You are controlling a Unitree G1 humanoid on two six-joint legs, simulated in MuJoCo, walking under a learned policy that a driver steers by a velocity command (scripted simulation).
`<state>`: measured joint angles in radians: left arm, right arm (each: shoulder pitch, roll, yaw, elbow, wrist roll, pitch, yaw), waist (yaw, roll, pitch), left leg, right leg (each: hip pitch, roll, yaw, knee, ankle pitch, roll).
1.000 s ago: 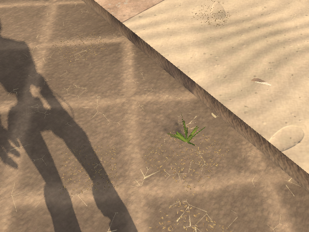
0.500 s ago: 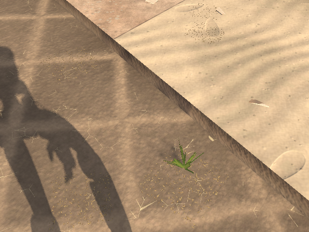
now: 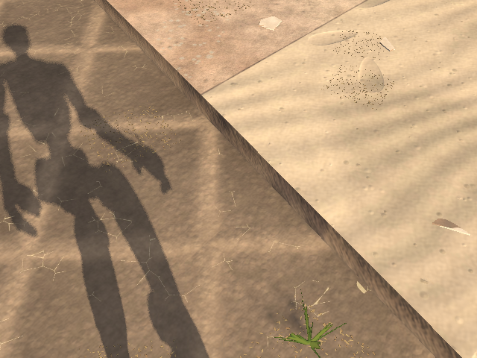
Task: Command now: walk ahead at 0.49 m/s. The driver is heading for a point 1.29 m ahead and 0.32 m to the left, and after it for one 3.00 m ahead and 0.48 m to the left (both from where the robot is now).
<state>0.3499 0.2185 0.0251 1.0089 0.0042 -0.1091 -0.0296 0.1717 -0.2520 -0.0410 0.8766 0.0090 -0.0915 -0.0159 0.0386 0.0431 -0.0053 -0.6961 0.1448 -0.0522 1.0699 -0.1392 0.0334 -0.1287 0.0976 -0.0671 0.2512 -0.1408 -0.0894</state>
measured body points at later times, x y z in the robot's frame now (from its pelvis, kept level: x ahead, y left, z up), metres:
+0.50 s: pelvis +0.28 +0.08 +0.00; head +0.30 +0.09 +0.45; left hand +0.39 +0.35 -0.13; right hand +0.32 -0.18 -0.13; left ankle +0.30 +0.16 -0.75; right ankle +0.30 -0.09 -0.66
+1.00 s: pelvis +0.55 +0.02 +0.00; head +0.57 +0.01 +0.44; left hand +0.61 +0.30 -0.12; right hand +0.64 -0.25 -0.14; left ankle +0.48 +0.16 -0.65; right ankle +0.59 -0.08 -0.75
